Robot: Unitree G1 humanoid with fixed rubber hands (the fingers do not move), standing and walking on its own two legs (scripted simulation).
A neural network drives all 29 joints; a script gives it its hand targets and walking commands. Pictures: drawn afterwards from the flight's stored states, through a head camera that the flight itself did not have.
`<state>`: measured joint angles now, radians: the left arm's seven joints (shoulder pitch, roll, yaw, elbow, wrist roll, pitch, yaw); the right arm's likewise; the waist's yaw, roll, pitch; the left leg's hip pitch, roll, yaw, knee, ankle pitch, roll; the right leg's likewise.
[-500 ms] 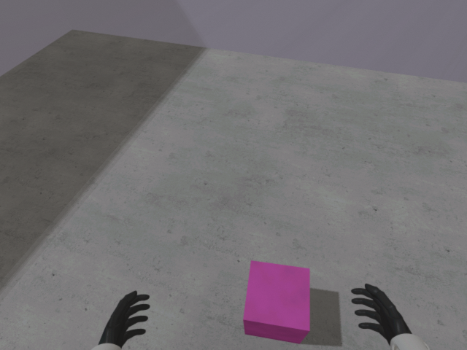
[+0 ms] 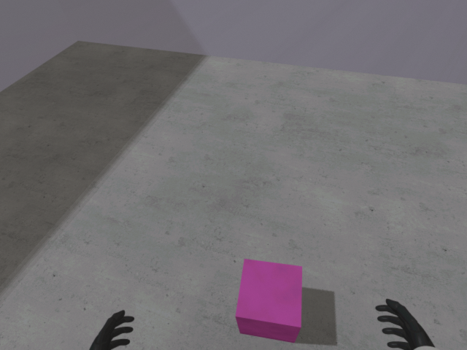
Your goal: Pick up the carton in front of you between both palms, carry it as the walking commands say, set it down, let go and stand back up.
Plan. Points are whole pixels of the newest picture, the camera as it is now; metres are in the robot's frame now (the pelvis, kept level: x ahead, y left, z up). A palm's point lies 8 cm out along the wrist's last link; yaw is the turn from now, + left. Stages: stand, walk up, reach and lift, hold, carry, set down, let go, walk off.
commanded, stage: stand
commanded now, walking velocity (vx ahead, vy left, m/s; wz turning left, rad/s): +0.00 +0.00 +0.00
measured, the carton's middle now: (269, 301) +0.39 -0.06 -0.64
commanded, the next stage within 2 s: none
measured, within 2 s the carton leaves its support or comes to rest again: neither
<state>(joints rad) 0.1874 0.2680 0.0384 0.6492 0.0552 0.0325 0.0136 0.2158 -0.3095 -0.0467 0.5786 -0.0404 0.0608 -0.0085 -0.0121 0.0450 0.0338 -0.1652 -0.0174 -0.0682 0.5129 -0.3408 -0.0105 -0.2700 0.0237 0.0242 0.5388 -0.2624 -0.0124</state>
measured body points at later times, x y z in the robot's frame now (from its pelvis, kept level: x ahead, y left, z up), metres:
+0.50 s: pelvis +0.02 +0.00 +0.00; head +0.03 -0.01 +0.45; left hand +0.13 +0.29 -0.10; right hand +0.16 -0.30 -0.10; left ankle -0.04 +0.13 -0.73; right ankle +0.02 -0.11 -0.73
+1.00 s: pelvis +0.00 +0.00 +0.01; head +0.00 -0.01 +0.46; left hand +0.10 +0.32 -0.10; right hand +0.09 -0.30 -0.12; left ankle -0.04 +0.13 -0.73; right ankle +0.02 -0.11 -0.73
